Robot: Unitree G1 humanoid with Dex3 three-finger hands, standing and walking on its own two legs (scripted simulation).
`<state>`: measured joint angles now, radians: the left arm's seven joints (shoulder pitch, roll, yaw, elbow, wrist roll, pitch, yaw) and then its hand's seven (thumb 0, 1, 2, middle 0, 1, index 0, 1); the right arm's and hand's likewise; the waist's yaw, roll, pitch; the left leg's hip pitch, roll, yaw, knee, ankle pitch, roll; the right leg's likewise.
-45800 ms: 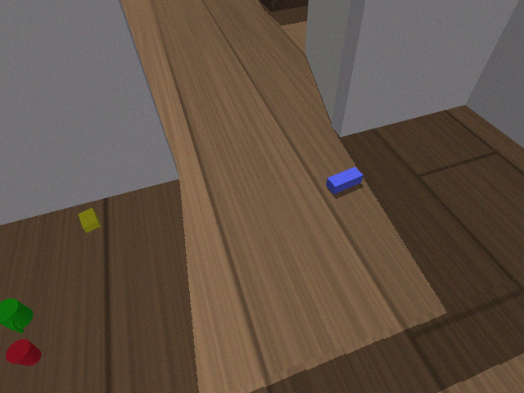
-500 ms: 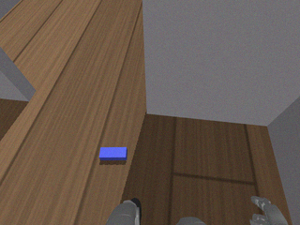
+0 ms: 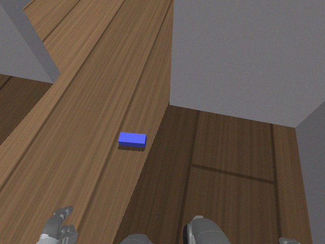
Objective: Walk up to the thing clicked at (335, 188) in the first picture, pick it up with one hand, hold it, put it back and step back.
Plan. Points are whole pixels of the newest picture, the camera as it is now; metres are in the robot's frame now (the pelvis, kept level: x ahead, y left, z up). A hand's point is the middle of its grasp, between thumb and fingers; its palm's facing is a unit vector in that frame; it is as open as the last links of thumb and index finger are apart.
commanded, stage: step back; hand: left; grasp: from above
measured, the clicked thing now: (132, 139) +0.73 +0.23 -0.73
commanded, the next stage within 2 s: stand in 1.88 s
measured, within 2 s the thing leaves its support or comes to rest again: neither
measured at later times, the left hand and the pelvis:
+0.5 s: hand out of the picture -0.08 +0.25 -0.13, palm faces -0.05 -0.90 -0.44, open 7.4 cm; pelvis -0.16 -0.01 +0.01, yaw -4 degrees
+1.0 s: hand out of the picture -0.25 +0.26 -0.15, palm faces -0.09 -0.92 -0.38, open 7.4 cm; pelvis -0.33 -0.01 +0.00, yaw -5 degrees
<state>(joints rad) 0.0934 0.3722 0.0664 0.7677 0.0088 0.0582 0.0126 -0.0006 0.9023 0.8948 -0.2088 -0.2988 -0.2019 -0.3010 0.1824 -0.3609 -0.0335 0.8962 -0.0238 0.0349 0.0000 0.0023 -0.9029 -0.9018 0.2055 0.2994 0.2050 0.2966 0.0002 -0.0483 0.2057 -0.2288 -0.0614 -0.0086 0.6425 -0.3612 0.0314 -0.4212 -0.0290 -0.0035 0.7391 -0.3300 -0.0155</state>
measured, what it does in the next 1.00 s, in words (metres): walks backwards: right foot, then left foot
